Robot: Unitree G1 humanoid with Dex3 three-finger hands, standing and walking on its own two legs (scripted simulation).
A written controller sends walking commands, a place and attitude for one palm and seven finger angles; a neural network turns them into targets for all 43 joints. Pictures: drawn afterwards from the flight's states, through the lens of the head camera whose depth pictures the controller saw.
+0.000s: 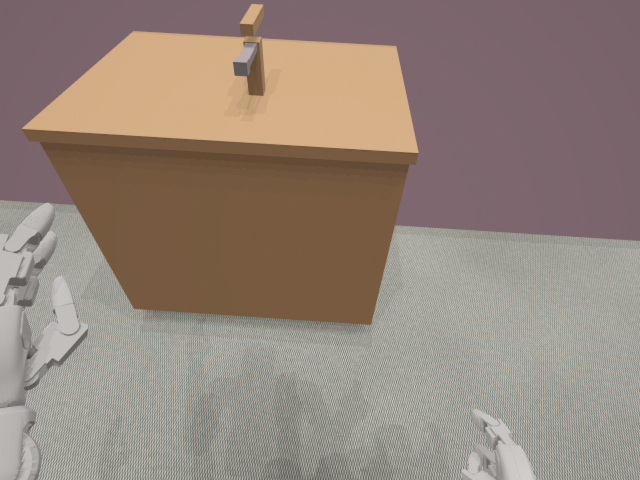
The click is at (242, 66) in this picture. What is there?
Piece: tap's lever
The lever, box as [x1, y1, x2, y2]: [233, 57, 249, 75]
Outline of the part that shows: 235,57 233,61 234,74 248,75 248,58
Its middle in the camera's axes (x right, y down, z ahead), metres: -0.17 -0.35 +0.80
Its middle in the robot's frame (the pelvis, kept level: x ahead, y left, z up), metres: +0.84 +0.22 +0.14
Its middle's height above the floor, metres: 0.92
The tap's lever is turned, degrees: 0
